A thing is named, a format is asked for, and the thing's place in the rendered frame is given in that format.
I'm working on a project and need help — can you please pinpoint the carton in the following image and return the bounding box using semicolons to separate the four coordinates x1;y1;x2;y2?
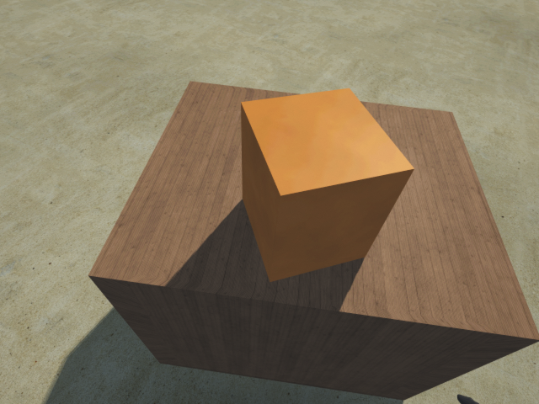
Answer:
241;88;414;282

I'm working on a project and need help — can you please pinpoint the pedestal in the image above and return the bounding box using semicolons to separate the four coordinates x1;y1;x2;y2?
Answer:
88;81;539;400

